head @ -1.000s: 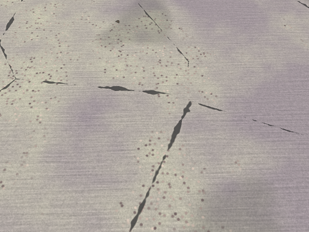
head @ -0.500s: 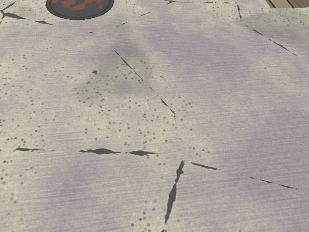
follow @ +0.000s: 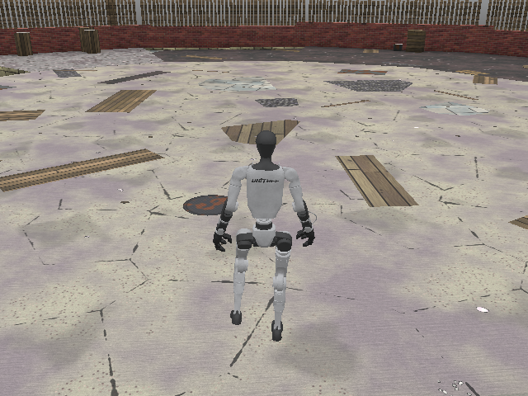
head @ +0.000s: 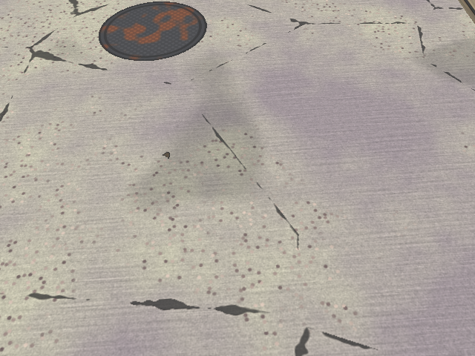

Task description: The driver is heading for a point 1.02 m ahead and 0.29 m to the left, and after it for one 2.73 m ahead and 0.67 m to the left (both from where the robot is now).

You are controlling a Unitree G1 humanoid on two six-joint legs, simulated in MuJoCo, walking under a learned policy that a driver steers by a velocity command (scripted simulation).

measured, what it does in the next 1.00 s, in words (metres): walks ahead, turning left: left foot, then right foot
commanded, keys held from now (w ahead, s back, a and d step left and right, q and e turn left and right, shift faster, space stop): w+q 0.66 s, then w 0.34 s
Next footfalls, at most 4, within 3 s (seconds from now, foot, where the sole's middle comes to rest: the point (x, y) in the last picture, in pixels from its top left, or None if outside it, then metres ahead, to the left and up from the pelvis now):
0.32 left None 0.35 0.15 -0.78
0.78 right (254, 297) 0.67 0.03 -0.78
1.30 left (147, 255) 0.81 0.37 -0.78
1.84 right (190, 170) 1.17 0.27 -0.78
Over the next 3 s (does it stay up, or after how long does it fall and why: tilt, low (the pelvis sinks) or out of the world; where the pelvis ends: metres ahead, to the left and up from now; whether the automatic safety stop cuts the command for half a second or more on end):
stays up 1.63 0.38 -0.01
